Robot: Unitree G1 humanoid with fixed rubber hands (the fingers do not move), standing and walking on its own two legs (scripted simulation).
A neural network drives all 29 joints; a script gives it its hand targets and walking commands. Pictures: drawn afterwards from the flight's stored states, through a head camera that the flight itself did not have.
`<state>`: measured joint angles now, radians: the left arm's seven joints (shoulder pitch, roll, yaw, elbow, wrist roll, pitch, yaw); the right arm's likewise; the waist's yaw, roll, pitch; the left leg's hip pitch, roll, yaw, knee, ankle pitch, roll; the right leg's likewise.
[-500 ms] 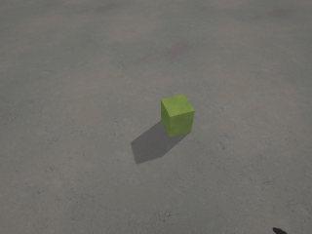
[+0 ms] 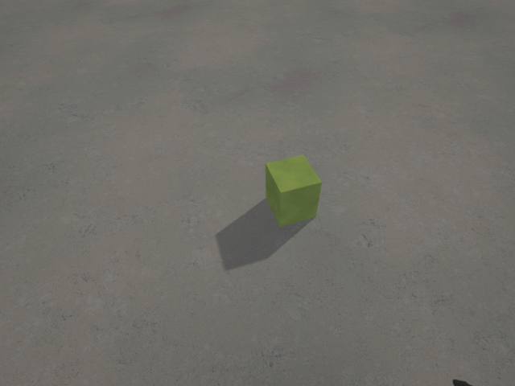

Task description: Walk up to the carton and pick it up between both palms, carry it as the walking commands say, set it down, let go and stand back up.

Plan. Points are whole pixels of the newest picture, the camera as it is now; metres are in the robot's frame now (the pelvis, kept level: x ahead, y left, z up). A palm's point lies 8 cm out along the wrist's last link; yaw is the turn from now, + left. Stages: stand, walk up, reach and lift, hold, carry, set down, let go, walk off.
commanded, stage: stand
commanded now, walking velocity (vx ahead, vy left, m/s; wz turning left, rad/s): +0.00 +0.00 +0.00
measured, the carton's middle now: (291, 190) +1.13 -0.14 -0.66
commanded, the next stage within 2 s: walk up in 0.54 s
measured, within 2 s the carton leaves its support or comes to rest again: neither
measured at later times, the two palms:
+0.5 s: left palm out of the picture +0.11 +0.31 -0.10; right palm out of the picture +0.11 -0.31 -0.10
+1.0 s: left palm out of the picture +0.08 +0.21 -0.14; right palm out of the picture +0.02 -0.37 -0.12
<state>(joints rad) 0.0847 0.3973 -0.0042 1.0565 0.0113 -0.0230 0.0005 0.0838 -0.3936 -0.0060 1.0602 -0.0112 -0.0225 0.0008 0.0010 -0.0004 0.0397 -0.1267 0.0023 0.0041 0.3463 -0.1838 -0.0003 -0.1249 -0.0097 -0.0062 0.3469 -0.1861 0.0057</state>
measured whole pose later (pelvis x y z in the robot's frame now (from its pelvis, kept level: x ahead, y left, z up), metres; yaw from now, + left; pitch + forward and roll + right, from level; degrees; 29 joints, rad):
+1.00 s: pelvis +0.01 -0.07 +0.00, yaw +5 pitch +3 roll -3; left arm 0.10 0.30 0.06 0.96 0.04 0.09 -0.06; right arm 0.27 -0.32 -0.08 1.04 -0.06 0.03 -0.05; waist -0.05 0.02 0.10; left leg -0.27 0.12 -0.14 0.40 -0.19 -0.10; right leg -0.41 -0.06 0.00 0.65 -0.31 0.05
